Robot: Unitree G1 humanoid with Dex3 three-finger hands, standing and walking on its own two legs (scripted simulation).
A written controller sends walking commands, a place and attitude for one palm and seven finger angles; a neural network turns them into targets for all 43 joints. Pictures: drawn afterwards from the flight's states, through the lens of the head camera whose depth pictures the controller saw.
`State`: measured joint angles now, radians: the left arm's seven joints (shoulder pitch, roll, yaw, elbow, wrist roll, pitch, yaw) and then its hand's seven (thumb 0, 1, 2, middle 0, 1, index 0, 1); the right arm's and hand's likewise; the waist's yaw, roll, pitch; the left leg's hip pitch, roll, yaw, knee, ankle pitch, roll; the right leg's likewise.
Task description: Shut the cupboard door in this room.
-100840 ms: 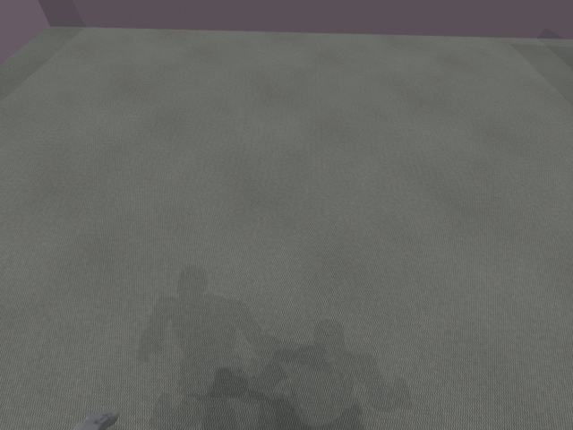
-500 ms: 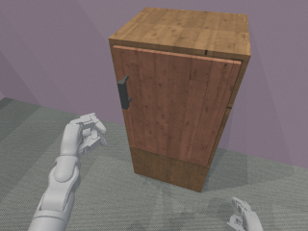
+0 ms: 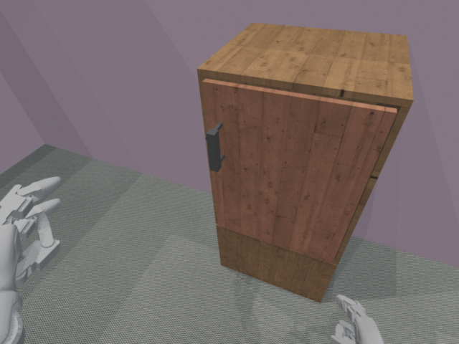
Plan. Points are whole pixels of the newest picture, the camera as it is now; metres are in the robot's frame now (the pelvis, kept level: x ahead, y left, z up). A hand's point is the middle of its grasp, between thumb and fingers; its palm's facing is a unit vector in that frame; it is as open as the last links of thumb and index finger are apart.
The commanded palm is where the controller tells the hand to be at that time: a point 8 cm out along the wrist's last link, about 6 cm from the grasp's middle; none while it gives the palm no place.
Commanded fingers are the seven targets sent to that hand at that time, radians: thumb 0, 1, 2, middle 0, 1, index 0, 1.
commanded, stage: draw the hand back to the body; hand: left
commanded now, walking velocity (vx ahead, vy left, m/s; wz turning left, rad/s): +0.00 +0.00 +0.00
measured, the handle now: (217, 146) +0.60 +0.11 +0.01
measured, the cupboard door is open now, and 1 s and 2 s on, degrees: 0 0 0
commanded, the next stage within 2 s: step back with the hand held close in 0.38 s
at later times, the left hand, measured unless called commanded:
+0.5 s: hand (70, 239) +0.20 +0.25 +0.16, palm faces +0.45 -0.79 -0.41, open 7.4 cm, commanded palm +0.15 +0.28 +0.17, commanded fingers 0.00 0.90 0.90 -0.20 -0.30 -0.20 -0.30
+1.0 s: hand (46, 258) +0.17 +0.27 +0.16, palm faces +0.39 -0.78 -0.48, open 7.4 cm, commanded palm +0.11 +0.30 +0.17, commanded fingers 0.00 0.90 0.90 -0.20 -0.30 -0.20 -0.30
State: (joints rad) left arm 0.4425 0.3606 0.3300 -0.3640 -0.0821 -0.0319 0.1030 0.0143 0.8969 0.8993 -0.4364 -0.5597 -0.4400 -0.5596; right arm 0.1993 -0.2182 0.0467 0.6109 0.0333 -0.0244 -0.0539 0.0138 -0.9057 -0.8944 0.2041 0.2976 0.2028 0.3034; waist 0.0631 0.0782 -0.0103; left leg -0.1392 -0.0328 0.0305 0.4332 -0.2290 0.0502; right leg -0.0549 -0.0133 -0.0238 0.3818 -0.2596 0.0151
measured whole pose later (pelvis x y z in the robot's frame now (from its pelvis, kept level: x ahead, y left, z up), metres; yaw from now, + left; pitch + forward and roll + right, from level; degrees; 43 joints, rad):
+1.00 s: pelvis -0.03 +0.00 -0.01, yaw -1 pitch +1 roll -1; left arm 0.55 0.44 0.41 -0.45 -0.08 -0.13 0.14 0.01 0.89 0.90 -0.21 -0.30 -0.21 -0.30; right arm 0.18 -0.23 0.00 0.55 0.04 0.04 -0.09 0.01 -0.91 -0.89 0.20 0.30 0.20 0.30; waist 0.00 0.04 -0.03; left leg -0.34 -0.02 0.05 0.53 -0.22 0.06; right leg -0.26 0.00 -0.01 0.50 -0.25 0.02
